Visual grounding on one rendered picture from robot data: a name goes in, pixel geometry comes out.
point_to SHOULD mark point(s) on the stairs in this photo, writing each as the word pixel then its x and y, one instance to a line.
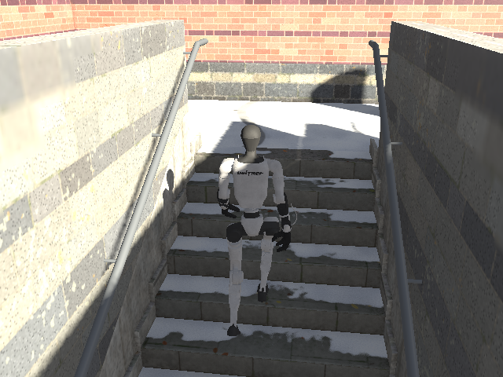
pixel 323 315

